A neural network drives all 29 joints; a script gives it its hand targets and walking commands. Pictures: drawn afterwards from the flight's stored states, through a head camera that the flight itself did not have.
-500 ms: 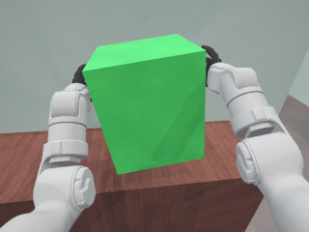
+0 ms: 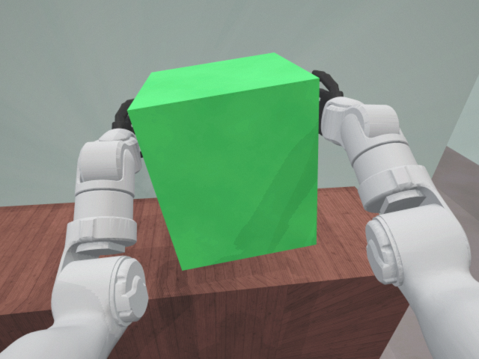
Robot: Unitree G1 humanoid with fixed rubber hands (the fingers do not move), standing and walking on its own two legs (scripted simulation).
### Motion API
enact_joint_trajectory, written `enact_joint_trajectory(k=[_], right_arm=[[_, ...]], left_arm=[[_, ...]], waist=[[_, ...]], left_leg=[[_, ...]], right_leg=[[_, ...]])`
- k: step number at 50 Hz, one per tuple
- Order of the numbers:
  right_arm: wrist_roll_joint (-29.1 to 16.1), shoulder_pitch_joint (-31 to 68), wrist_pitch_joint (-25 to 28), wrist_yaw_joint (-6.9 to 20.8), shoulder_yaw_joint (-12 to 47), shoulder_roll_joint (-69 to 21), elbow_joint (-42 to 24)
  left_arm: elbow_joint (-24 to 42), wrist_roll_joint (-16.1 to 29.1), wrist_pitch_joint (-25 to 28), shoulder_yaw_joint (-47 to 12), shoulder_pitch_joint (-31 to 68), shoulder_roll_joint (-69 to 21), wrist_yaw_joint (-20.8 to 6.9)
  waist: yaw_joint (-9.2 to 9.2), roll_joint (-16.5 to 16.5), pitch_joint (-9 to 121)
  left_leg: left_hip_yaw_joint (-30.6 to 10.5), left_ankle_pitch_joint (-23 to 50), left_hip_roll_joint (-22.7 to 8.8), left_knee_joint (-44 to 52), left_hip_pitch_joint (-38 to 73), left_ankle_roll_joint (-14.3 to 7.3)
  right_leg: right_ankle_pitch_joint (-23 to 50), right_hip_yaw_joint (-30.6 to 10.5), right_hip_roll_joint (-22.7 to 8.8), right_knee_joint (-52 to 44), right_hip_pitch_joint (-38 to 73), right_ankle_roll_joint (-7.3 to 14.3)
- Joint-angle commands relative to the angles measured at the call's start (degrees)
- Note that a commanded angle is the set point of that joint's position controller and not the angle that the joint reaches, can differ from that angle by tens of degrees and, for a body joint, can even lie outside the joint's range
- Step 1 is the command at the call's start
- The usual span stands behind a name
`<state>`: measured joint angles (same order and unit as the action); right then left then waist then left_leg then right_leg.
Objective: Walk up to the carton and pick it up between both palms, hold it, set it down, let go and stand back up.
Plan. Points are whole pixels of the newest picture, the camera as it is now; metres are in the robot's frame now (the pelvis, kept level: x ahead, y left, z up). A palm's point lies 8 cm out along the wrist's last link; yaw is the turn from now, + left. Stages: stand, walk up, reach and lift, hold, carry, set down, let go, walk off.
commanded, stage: hold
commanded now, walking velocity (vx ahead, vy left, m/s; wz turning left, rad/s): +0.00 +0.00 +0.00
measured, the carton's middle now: (230, 155) +0.41 -0.01 +0.24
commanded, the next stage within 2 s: set down in 0.78 s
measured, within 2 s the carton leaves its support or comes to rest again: neither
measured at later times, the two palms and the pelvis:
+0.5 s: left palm (125, 142) +0.38 +0.16 +0.28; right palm (330, 114) +0.37 -0.16 +0.33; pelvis +0.00 +0.00 +0.00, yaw +0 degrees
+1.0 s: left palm (117, 139) +0.38 +0.17 +0.28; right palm (318, 111) +0.39 -0.15 +0.33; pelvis +0.00 +0.00 +0.00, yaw +0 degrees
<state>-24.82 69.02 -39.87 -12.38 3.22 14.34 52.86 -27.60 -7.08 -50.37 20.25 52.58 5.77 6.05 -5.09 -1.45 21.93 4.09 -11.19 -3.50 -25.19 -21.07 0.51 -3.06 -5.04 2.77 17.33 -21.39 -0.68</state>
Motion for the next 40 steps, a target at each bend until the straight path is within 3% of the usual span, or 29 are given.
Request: enact_joint_trajectory(k=[1, 7, 12, 13, 15, 17, 18, 20, 21, 22, 24, 26, 27, 31, 32, 33, 34, 36, 37, 38, 39, 40], right_arm=[[-11.87, 49.98, 1.41, 8.31, 4.93, -44.16, -25.78], [-12.07, 51.84, 1.63, 8.22, 4.54, -43.4, -26.53], [-13.41, 50.26, 1.45, 7.93, 6.6, -43.94, -28.61], [-13.34, 50.52, 1.37, 7.67, 6.46, -43.73, -28.97], [-13.07, 50.58, 1.29, 7.95, 6.19, -44.0, -27.87], [-12.35, 50.3, 1.24, 8.04, 4.72, -43.41, -25.77], [-12.7, 50.88, 1.45, 8.24, 4.77, -43.7, -26.66], [-11.89, 51.01, 1.26, 8.1, 4.91, -43.06, -25.64], [-11.69, 49.53, 1.01, 8.2, 4.2, -42.84, -23.49], [-12.23, 51.94, 1.47, 8.37, 4.77, -43.2, -27.22], [-12.08, 49.87, 1.26, 8.43, 4.73, -43.93, -24.93], [-13.01, 51.15, 1.45, 8.06, 6.64, -44.31, -28.26], [-12.88, 50.56, 1.17, 8.05, 5.59, -43.96, -27.2], [-13.54, 50.71, 1.17, 7.58, 6.93, -44.3, -28.66], [-12.82, 50.63, 1.08, 7.84, 5.19, -43.79, -26.56], [-13.56, 50.44, 1.2, 7.86, 5.87, -43.82, -28.79], [-13.08, 50.54, 1.03, 7.94, 5.16, -43.19, -26.04], [-12.96, 49.77, 1.09, 8.16, 5.11, -44.25, -25.58], [-13.08, 51.53, 1.37, 8.22, 4.83, -43.49, -27.32], [-11.89, 51.22, 1.23, 8.26, 4.22, -43.35, -25.1], [-11.72, 51.59, 1.4, 8.42, 4.53, -43.54, -25.08], [-10.63, 53.91, 2.35, 9.22, 4.53, -42.68, -17.39]], left_arm=[[12.35, 17.14, 5.75, -25.27, 70.47, -32.0, -8.06], [12.08, 17.61, 5.64, -26.11, 72.17, -31.99, -8.03], [14.38, 17.36, 5.49, -26.33, 70.12, -31.91, -7.83], [12.14, 16.53, 5.1, -25.72, 68.36, -31.3, -7.93], [12.03, 16.88, 5.38, -24.76, 69.35, -31.39, -7.97], [10.55, 17.21, 5.37, -24.98, 70.32, -32.02, -8.34], [13.78, 17.22, 5.5, -25.87, 71.83, -32.05, -8.36], [10.64, 17.35, 5.42, -25.08, 71.02, -31.44, -8.19], [10.85, 16.89, 5.34, -25.6, 71.47, -31.56, -8.25], [11.43, 17.86, 5.59, -25.84, 71.52, -32.22, -8.2], [12.48, 16.6, 5.79, -25.47, 71.1, -31.53, -8.11], [12.84, 17.81, 5.63, -25.82, 70.09, -31.74, -7.96], [13.22, 17.31, 5.42, -26.29, 70.19, -32.27, -8.15], [12.97, 17.01, 5.57, -25.44, 68.91, -31.6, -8.2], [12.46, 17.27, 5.55, -25.41, 70.93, -31.09, -8.07], [15.67, 17.69, 5.54, -26.96, 71.23, -32.07, -8.12], [12.57, 17.55, 5.59, -25.73, 71.55, -31.38, -7.97], [13.74, 17.59, 5.68, -25.88, 72.63, -31.82, -8.06], [12.06, 17.5, 5.49, -25.7, 70.89, -31.93, -8.16], [10.85, 17.75, 5.69, -25.79, 71.87, -32.24, -8.22], [10.07, 17.37, 5.97, -24.87, 72.37, -31.89, -8.06], [0.99, 15.23, 7.07, -20.13, 71.33, -28.94, -6.9]], waist=[[-0.96, -3.59, 19.06], [-0.59, -4.38, 21.11], [-0.96, -3.99, 21.27], [0.09, -4.14, 20.25], [0.42, -3.12, 19.98], [-0.67, -3.76, 18.45], [-0.66, -4.61, 19.62], [-0.43, -3.08, 19.17], [-1.2, -5.02, 17.8], [-0.86, -3.77, 20.13], [-0.45, -4.39, 19.27], [0.0, -2.83, 20.97], [-1.01, -4.19, 19.33], [-0.07, -2.93, 21.1], [-0.48, -4.43, 20.26], [-1.41, -5.06, 22.78], [-0.94, -4.9, 19.5], [-0.95, -5.6, 20.4], [-0.46, -5.24, 20.4], [-0.98, -4.46, 18.02], [-0.39, -3.97, 18.45], [4.97, -1.05, 12.27]], left_leg=[[-8.38, 1.76, 5.8, 3.98, 10.79, 1.31], [-8.66, -1.71, 5.09, 4.77, 10.13, 0.98], [-7.91, 2.77, 6.19, 3.34, 11.7, 1.52], [-7.95, 2.3, 6.15, 3.42, 10.88, 1.33], [-8.22, 1.61, 5.93, 3.94, 11.05, 0.78], [-8.6, -0.26, 5.78, 4.38, 10.25, 1.18], [-8.31, 0.27, 5.5, 4.31, 10.48, 1.3], [-8.42, -0.1, 5.49, 4.27, 10.81, 0.99], [-8.55, -1.56, 5.5, 4.79, 9.84, 1.5], [-8.43, -1.05, 5.36, 4.71, 10.34, 1.41], [-8.46, 1.16, 5.72, 4.36, 10.64, 1.52], [-8.07, 3.55, 6.03, 3.22, 11.42, 1.09], [-8.67, 1.74, 5.71, 4.13, 11.11, 1.5], [-8.18, 4.18, 6.26, 3.09, 12.15, 1.29], [-8.28, 1.82, 5.95, 3.66, 11.53, 1.34], [-8.47, 3.83, 5.73, 3.41, 12.25, 1.83], [-8.35, 1.04, 5.94, 3.72, 11.53, 1.75], [-8.51, 0.89, 5.69, 4.02, 10.62, 1.55], [-8.42, 0.61, 5.58, 3.95, 10.61, 1.61], [-8.83, -1.36, 5.3, 4.85, 9.61, 1.73], [-8.5, -2.46, 5.39, 5.16, 8.67, 1.16], [-4.17, -6.46, 5.67, 6.69, 5.19, -0.11]], right_leg=[[6.22, 4.33, 2.59, 0.3, 25.17, -1.42], [3.13, 4.44, 2.74, 0.3, 25.29, -1.43], [6.47, 4.14, 2.66, -0.15, 25.2, -1.47], [5.54, 4.03, 2.55, -0.09, 25.65, -1.53], [4.57, 4.25, 2.42, -0.32, 24.95, -1.76], [3.47, 4.06, 2.42, -0.36, 23.92, -1.28], [3.87, 4.32, 2.53, 0.16, 24.2, -1.28], [3.9, 4.12, 2.64, -0.27, 23.77, -1.27], [3.3, 4.03, 2.41, -0.05, 23.66, -1.0], [2.88, 3.98, 2.62, -0.25, 24.22, -1.18], [5.14, 4.52, 2.46, 0.09, 24.58, -1.27], [6.97, 3.93, 2.66, 0.23, 25.69, -1.39], [5.74, 4.27, 2.8, 0.05, 24.66, -1.43], [7.03, 4.03, 2.65, -0.25, 25.12, -1.47], [4.77, 3.95, 2.41, -0.37, 24.53, -1.26], [8.7, 4.43, 2.71, 0.83, 26.47, -1.28], [4.1, 4.26, 2.43, -0.15, 24.1, -1.14], [5.58, 4.24, 2.58, 0.56, 25.17, -1.19], [4.73, 4.04, 2.54, 0.46, 25.15, -1.21], [3.21, 4.19, 2.59, -0.03, 24.39, -1.07], [1.69, 4.27, 2.64, -0.29, 23.91, -1.28], [-9.88, 3.91, 2.29, -2.8, 16.24, -1.55]])
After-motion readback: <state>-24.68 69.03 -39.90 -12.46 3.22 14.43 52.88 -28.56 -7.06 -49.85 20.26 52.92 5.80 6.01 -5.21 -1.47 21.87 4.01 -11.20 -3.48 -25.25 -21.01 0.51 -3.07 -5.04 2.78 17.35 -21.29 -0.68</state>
